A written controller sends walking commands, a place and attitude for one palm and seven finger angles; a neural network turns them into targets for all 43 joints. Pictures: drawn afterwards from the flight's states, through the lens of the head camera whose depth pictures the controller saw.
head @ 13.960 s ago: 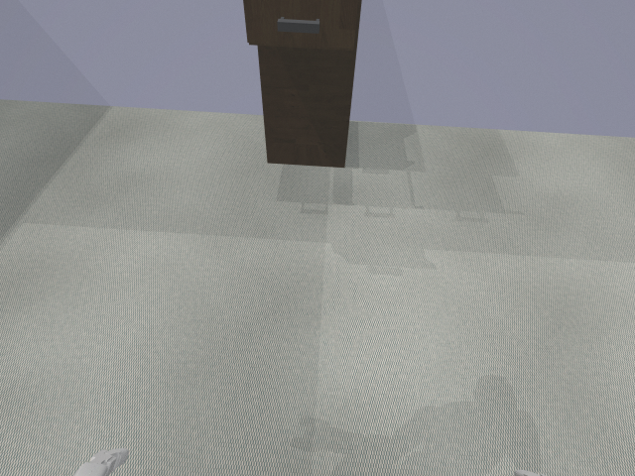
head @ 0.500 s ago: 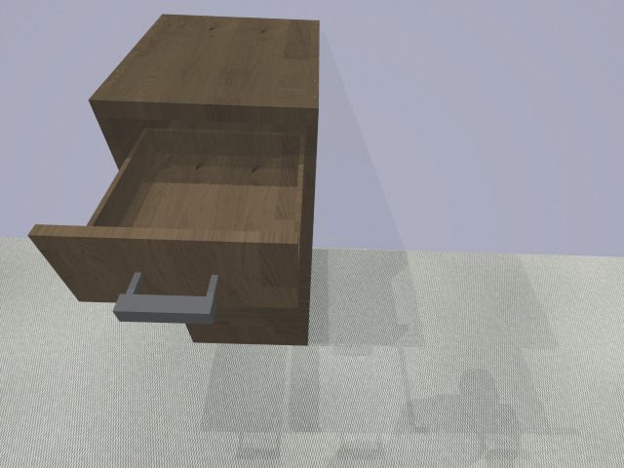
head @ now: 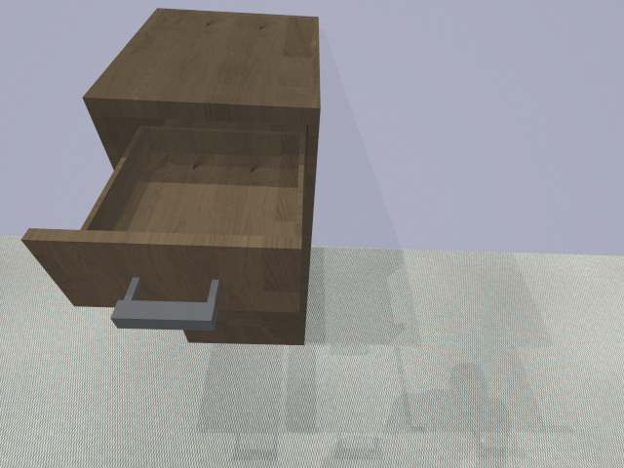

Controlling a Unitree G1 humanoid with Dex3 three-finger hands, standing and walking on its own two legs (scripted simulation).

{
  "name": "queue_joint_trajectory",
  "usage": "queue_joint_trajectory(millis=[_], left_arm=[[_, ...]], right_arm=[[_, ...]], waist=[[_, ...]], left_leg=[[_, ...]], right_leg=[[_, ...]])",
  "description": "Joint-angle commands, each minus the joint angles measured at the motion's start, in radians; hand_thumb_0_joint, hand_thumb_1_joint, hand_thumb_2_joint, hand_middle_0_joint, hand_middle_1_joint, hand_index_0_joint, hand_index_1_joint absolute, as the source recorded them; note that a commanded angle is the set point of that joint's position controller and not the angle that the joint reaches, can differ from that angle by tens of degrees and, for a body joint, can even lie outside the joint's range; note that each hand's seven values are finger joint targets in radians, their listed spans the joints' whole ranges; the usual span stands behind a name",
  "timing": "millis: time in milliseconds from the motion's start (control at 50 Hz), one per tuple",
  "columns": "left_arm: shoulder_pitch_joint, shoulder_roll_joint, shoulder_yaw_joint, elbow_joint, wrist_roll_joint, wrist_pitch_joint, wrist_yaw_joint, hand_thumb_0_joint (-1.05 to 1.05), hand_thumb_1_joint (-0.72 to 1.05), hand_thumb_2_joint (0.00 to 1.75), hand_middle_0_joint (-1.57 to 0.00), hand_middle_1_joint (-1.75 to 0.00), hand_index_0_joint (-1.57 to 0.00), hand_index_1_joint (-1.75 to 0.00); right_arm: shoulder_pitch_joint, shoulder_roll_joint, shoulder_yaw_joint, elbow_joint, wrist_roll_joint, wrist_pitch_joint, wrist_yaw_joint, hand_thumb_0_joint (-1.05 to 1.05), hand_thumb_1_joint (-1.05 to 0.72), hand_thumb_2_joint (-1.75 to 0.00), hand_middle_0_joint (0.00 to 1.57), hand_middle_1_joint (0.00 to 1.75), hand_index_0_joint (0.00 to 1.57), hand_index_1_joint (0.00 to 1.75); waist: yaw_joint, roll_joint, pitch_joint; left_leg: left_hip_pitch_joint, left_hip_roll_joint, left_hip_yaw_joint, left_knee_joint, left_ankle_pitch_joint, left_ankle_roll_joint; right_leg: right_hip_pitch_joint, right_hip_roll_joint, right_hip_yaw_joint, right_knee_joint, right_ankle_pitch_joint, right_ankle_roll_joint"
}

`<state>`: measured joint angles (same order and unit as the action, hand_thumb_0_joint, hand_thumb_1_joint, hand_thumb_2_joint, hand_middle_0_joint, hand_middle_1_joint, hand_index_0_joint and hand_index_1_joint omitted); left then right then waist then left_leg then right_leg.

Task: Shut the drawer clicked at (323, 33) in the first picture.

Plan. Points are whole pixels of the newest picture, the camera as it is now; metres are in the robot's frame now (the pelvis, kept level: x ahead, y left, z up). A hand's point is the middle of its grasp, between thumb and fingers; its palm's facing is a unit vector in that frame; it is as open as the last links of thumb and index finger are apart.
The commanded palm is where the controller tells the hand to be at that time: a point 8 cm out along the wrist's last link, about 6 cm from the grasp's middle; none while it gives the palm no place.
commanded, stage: look again from close up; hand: left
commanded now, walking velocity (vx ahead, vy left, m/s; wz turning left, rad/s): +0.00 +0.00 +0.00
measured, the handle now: (170, 300) +0.32 +0.22 +0.02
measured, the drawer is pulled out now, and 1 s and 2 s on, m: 0.29 0.26 0.26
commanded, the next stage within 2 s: raise the hand and make a fist in 0.28 s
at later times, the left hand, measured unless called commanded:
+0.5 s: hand out of the picture +0.07 +0.20 -0.12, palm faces +0.19 -0.94 -0.28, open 7.1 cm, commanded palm +0.09 +0.21 -0.06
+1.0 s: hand (165, 453) +0.14 +0.17 +0.01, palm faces +0.13 -0.99 -0.08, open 4.9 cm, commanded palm +0.11 +0.23 +0.01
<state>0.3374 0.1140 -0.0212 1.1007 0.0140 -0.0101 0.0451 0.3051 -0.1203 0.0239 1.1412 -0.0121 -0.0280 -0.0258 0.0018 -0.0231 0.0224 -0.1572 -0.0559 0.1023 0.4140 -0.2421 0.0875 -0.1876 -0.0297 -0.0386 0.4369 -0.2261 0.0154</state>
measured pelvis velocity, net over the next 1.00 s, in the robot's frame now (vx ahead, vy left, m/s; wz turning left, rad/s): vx -0.02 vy -0.05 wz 0.10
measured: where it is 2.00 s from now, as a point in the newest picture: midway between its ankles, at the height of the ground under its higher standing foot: outside the picture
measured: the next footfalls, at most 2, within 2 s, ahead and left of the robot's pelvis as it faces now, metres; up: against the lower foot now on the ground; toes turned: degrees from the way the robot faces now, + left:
none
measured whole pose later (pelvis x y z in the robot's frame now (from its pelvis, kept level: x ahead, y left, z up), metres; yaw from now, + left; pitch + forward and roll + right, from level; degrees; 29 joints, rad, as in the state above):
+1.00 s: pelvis -0.02 -0.05 -0.07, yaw +6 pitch +9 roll -2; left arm 0.50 0.24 0.19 -0.09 -0.31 -0.45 -0.32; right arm 0.14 -0.23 0.03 0.52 0.04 -0.25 -0.03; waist 0.05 0.04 -0.12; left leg -0.72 0.00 -0.03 1.04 -0.48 0.02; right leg -0.68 0.04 -0.17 0.97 -0.46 -0.08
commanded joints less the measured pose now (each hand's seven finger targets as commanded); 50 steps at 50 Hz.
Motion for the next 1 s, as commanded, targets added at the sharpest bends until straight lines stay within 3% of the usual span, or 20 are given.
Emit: queue_joint_trajectory(millis=[0,340,360,380,400,420,440,460,500,540,560,600,620,640,720,780,820,880,920,980], left_arm=[[0.091,0.068,0.014,-0.015,-0.001,-0.015,0.004,0.0,0.9,0.9,-0.2,-0.3,-0.2,-0.3],[0.094,0.064,0.015,-0.014,0.0,-0.012,0.005,0.0,0.9,0.9,-0.2,-0.3,-0.2,-0.3],[0.094,0.123,0.01,0.014,0.016,-0.025,0.037,0.0,0.9,0.9,-0.2,-0.3,-0.2,-0.3],[-0.608,0.323,0.107,-1.573,-0.182,-0.219,0.038,0.0,0.9,0.9,-0.22,-0.32,-0.22,-0.32],[-0.255,0.249,0.08,-1.352,-0.109,-0.15,0.084,0.0,0.9,0.9,-0.24,-0.34,-0.24,-0.34],[-0.176,0.175,0.031,-1.251,-0.115,-0.095,0.135,0.0,0.9,0.9,-0.26,-0.37,-0.26,-0.37],[0.113,-0.024,-0.086,-1.048,-0.111,0.009,0.135,0.0,0.9,0.9,-0.28,-0.39,-0.28,-0.39],[0.026,-0.077,-0.155,-1.216,-0.155,0.012,0.117,0.0,0.9,0.9,-0.3,-0.41,-0.3,-0.41],[0.059,-0.007,-0.113,-1.301,-0.151,-0.071,0.092,0.0,0.9,0.9,-0.34,-0.45,-0.34,-0.45],[0.111,0.08,0.01,-1.217,-0.135,-0.136,0.069,0.0,0.9,0.9,-0.38,-0.5,-0.38,-0.5],[0.181,0.103,0.085,-1.09,-0.157,-0.185,0.034,0.0,0.9,0.9,-0.4,-0.52,-0.4,-0.52],[0.353,0.027,0.09,-0.988,-0.212,-0.322,-0.085,0.0,0.9,0.9,-0.44,-0.56,-0.44,-0.56],[0.44,0.067,0.157,-0.971,-0.231,-0.382,-0.147,0.0,0.9,0.9,-0.46,-0.58,-0.46,-0.58],[0.443,0.093,0.188,-1.001,-0.258,-0.438,-0.21,0.0,0.9,0.9,-0.48,-0.6,-0.48,-0.6],[0.151,0.307,0.304,-1.373,-0.237,-0.664,-0.311,0.0,0.9,0.9,-0.56,-0.69,-0.56,-0.69],[0.168,0.268,0.296,-1.516,-0.28,-0.683,-0.286,0.0,0.9,0.9,-0.62,-0.75,-0.62,-0.75],[0.079,0.222,0.254,-1.526,-0.312,-0.65,-0.291,0.0,0.9,0.9,-0.66,-0.8,-0.66,-0.8],[0.078,0.197,0.205,-1.431,-0.334,-0.562,-0.338,0.0,0.9,0.9,-0.72,-0.86,-0.72,-0.86],[0.093,0.229,0.211,-1.325,-0.334,-0.475,-0.389,0.0,0.9,0.9,-0.76,-0.91,-0.76,-0.91],[0.067,0.305,0.263,-1.335,-0.333,-0.355,-0.442,0.0,0.9,0.9,-0.82,-0.97,-0.82,-0.97]], right_arm=[[0.077,-0.097,-0.02,-0.011,0.004,-0.013,-0.01,0.0,-0.9,-0.9,0.2,0.3,0.2,0.3],[0.087,-0.092,-0.019,0.002,0.005,-0.011,-0.011,0.0,-0.9,-0.9,0.2,0.3,0.2,0.3],[-0.01,-0.144,-0.017,-0.091,0.014,-0.017,-0.002,0.0,-0.9,-0.9,0.2,0.3,0.2,0.3],[0.029,-0.324,-0.055,-0.468,0.046,-0.156,-0.035,0.0,-0.9,-0.9,0.2,0.3,0.2,0.3],[-0.068,-0.226,-0.006,-0.401,0.049,-0.262,-0.052,0.0,-0.9,-0.9,0.2,0.3,0.2,0.3],[-0.053,-0.229,-0.035,-0.346,0.046,-0.301,-0.051,0.0,-0.9,-0.9,0.2,0.3,0.2,0.3],[-0.013,-0.18,-0.031,-0.329,0.057,-0.297,-0.035,0.0,-0.9,-0.9,0.2,0.3,0.2,0.3],[-0.021,-0.204,-0.031,-0.407,0.07,-0.311,-0.031,0.0,-0.9,-0.9,0.2,0.3,0.2,0.3],[-0.063,-0.253,-0.047,-0.458,0.059,-0.355,-0.04,0.0,-0.9,-0.9,0.2,0.3,0.2,0.3],[-0.059,-0.271,-0.069,-0.509,0.03,-0.352,-0.025,0.0,-0.9,-0.9,0.2,0.3,0.2,0.3],[-0.084,-0.268,-0.083,-0.527,0.029,-0.338,-0.023,0.0,-0.9,-0.9,0.2,0.3,0.2,0.3],[-0.136,-0.257,-0.095,-0.593,0.034,-0.318,-0.006,0.0,-0.9,-0.9,0.2,0.3,0.2,0.3],[-0.151,-0.256,-0.108,-0.613,0.038,-0.305,0.011,0.0,-0.9,-0.9,0.2,0.3,0.2,0.3],[-0.169,-0.262,-0.11,-0.651,0.035,-0.297,0.026,0.0,-0.9,-0.9,0.2,0.3,0.2,0.3],[-0.158,-0.241,-0.109,-0.715,0.015,-0.306,0.045,0.0,-0.9,-0.9,0.2,0.3,0.2,0.3],[-0.16,-0.219,-0.098,-0.753,0.024,-0.296,0.03,0.0,-0.9,-0.9,0.2,0.3,0.2,0.3],[-0.144,-0.233,-0.084,-0.75,0.032,-0.284,0.019,0.0,-0.9,-0.9,0.2,0.3,0.2,0.3],[-0.15,-0.255,-0.073,-0.749,0.051,-0.281,-0.006,0.0,-0.9,-0.9,0.2,0.3,0.2,0.3],[-0.15,-0.263,-0.068,-0.75,0.065,-0.272,-0.025,0.0,-0.9,-0.9,0.2,0.3,0.2,0.3],[-0.153,-0.262,-0.061,-0.766,0.078,-0.265,-0.046,0.0,-0.9,-0.9,0.2,0.3,0.2,0.3]], waist=[[-0.003,0.014,0.062],[-0.001,0.014,0.078],[0.018,0.034,0.111],[-0.125,0.243,-0.424],[-0.031,0.315,-0.389],[-0.038,0.288,-0.284],[-0.035,0.178,-0.152],[-0.046,0.147,-0.048],[-0.048,0.045,-0.045],[-0.051,-0.128,-0.039],[-0.032,-0.276,0.029],[0.012,-0.442,0.039],[0.056,-0.342,0.013],[0.066,-0.254,-0.047],[0.061,0.283,-0.301],[0.02,0.261,-0.351],[-0.042,0.204,-0.268],[-0.076,0.075,-0.161],[-0.077,-0.034,-0.134],[-0.036,-0.01,-0.215]], left_leg=[[-0.042,0.169,-0.16,-0.122,0.111,-0.037],[-0.04,0.171,-0.166,-0.137,0.107,-0.037],[-0.115,0.187,-0.146,0.041,0.359,-0.062],[0.234,0.102,-0.188,-0.031,0.356,-0.124],[0.219,0.167,-0.199,-0.109,0.4,-0.154],[0.11,0.161,-0.202,-0.14,0.308,-0.185],[0.033,0.152,-0.223,-0.145,0.169,-0.166],[-0.058,0.141,-0.225,-0.112,0.064,-0.136],[-0.119,0.108,-0.206,0.002,-0.01,-0.104],[-0.205,0.075,-0.196,0.104,0.005,-0.092],[-0.305,0.076,-0.193,0.142,-0.07,-0.1],[-0.434,0.059,-0.15,0.223,-0.123,-0.09],[-0.445,0.045,-0.117,0.249,-0.088,-0.099],[-0.461,0.027,-0.097,0.289,-0.066,-0.106],[-0.434,0.036,-0.1,0.42,0.016,-0.095],[-0.401,0.05,-0.121,0.459,0.026,-0.073],[-0.441,0.052,-0.149,0.472,-0.065,-0.06],[-0.523,0.052,-0.154,0.486,-0.181,-0.046],[-0.568,0.051,-0.144,0.5,-0.19,-0.038],[-0.54,0.05,-0.138,0.48,-0.144,-0.038]], right_leg=[[-0.012,-0.077,0.073,-0.051,0.109,-0.043],[-0.016,-0.077,0.067,-0.052,0.097,-0.039],[-0.054,-0.103,0.08,-0.044,0.244,-0.034],[-0.017,0.02,-0.009,0.054,0.169,-0.027],[-0.095,0.022,-0.005,0.179,-0.065,-0.051],[-0.158,0.024,-0.018,0.219,-0.157,-0.045],[-0.22,0.023,-0.026,0.215,-0.15,-0.043],[-0.211,0.011,-0.034,0.191,-0.116,-0.037],[-0.196,0.018,-0.038,0.089,-0.084,-0.042],[-0.245,0.025,-0.03,0.069,-0.105,-0.051],[-0.316,0.027,-0.045,0.096,-0.196,-0.046],[-0.389,0.037,-0.05,0.158,-0.288,-0.039],[-0.365,0.033,-0.033,0.186,-0.241,-0.052],[-0.335,0.029,-0.021,0.236,-0.186,-0.059],[-0.414,0.032,0.026,0.422,-0.088,-0.083],[-0.432,0.045,0.036,0.413,-0.076,-0.078],[-0.477,0.048,0.051,0.372,-0.15,-0.065],[-0.485,0.033,0.094,0.276,-0.308,-0.043],[-0.444,0.015,0.157,0.209,-0.365,-0.02],[-0.337,-0.017,0.193,0.182,-0.31,-0.004]])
